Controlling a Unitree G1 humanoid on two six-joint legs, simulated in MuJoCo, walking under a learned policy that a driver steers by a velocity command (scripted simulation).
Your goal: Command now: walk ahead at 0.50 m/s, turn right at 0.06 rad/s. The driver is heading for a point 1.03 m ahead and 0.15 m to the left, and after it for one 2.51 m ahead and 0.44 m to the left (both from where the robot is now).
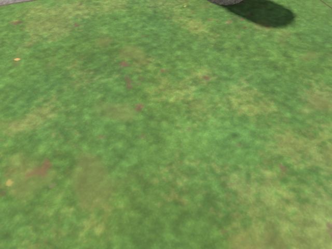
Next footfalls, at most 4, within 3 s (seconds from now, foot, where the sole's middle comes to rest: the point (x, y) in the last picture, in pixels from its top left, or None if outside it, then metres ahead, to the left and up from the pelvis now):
0.14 right None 0.28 -0.14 -0.86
0.56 left None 0.56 0.11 -0.86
1.04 right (175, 195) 0.79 -0.11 -0.86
1.52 left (129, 224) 0.68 0.12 -0.86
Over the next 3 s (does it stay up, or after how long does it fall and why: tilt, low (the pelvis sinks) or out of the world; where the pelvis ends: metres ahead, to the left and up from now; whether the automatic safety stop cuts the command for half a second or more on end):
stays up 1.00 0.15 -0.09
